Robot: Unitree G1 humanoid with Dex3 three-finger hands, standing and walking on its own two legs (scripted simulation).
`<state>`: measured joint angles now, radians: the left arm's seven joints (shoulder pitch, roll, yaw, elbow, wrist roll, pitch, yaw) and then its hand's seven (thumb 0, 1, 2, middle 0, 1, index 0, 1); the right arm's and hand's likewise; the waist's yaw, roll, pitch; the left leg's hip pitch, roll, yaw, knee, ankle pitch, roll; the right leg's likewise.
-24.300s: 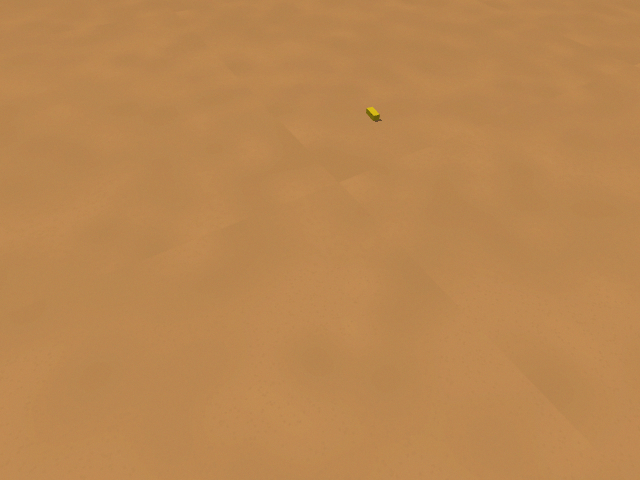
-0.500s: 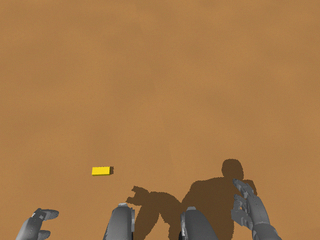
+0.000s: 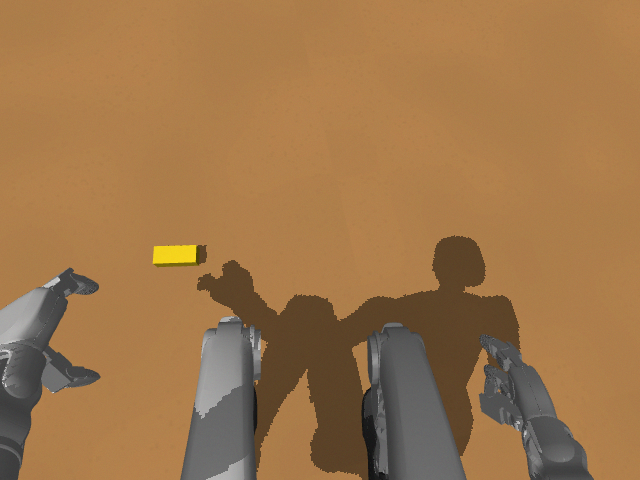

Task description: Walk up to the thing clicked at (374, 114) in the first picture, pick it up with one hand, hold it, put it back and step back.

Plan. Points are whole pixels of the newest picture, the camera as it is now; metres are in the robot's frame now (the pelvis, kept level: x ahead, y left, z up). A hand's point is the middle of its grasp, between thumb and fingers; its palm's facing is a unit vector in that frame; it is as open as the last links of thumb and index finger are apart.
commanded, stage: rise first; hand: left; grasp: from above
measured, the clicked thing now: (176, 256) +0.47 +0.31 -0.47
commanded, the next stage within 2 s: none
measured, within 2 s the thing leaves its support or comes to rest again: neither
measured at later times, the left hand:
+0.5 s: hand (106, 289) +0.36 +0.36 -0.26, palm faces -0.43 -0.15 -0.89, open 12.1 cm
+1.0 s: hand (119, 271) +0.40 +0.36 -0.32, palm faces -0.43 -0.06 -0.90, open 11.7 cm
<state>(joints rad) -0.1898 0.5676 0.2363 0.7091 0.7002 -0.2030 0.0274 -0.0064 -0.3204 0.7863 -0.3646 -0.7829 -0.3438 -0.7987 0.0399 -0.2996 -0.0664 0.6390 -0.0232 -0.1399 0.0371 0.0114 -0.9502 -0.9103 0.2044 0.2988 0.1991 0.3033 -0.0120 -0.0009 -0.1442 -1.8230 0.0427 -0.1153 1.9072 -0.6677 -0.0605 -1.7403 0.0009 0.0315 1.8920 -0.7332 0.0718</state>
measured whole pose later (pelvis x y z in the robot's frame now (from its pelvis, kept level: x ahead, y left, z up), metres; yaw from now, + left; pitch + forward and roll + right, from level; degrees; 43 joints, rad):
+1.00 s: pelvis -0.02 +0.02 -0.16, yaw -6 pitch +32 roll -10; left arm -0.80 0.87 0.24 1.35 1.35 -0.41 0.38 0.00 -0.11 0.66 -0.43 -0.65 -0.43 -0.64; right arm 0.05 -0.24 0.02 0.78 -0.17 0.02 0.13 0.00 -0.91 -0.90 0.20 0.30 0.20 0.30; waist -0.14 -0.05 -0.05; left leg -2.33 0.00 -0.20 2.42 -0.66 -0.03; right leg -2.17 0.05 0.02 2.34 -0.74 0.05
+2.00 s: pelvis -0.02 +0.02 -0.18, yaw -9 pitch +30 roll -12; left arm -0.87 0.95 0.27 1.48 1.34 -0.39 0.43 0.00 -0.24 0.76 -0.35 -0.77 -0.35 -0.77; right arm 0.04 -0.26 0.09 0.77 -0.21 0.01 0.15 0.00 -0.91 -0.90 0.20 0.30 0.20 0.30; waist -0.19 -0.07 0.01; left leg -2.37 0.00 -0.25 2.51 -0.68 -0.04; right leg -2.21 0.07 -0.01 2.40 -0.74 0.06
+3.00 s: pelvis -0.02 +0.02 -0.18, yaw -9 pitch +29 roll -12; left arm -0.88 0.97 0.25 1.44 1.33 -0.40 0.38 0.00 -0.33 0.83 -0.29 -0.85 -0.28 -0.85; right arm 0.07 -0.27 0.10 0.76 -0.20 0.00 0.17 0.00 -0.91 -0.90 0.20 0.30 0.20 0.30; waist -0.19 -0.06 0.01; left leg -2.37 0.00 -0.25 2.51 -0.67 -0.03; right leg -2.21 0.05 -0.02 2.39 -0.72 0.06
